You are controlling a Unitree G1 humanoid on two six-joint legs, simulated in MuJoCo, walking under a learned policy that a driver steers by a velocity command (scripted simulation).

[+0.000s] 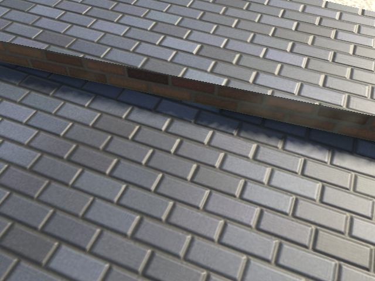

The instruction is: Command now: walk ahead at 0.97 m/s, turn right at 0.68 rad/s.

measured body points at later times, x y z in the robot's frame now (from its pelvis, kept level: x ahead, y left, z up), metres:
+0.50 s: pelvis +0.46 +0.00 +0.00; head +0.49 -0.01 +0.45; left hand +0.55 +0.29 -0.12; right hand +0.65 -0.28 -0.04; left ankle +0.72 +0.10 -0.70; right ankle +0.27 -0.01 -0.73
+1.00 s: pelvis +0.75 -0.11 +0.00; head +0.78 -0.16 +0.44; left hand +1.07 -0.12 -0.08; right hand +0.56 -0.28 -0.15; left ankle +0.74 +0.08 -0.66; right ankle +0.79 -0.24 -0.73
